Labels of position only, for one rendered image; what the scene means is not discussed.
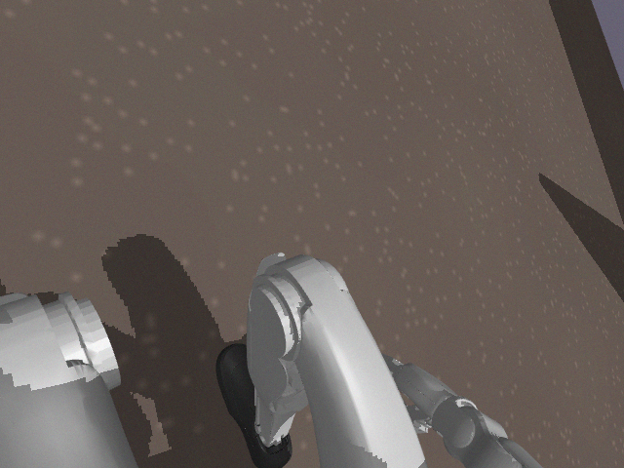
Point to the right robot arm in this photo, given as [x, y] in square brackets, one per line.
[475, 439]

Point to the right robot hand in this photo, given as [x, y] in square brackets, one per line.
[424, 389]

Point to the right robot foot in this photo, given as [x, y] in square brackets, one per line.
[237, 390]

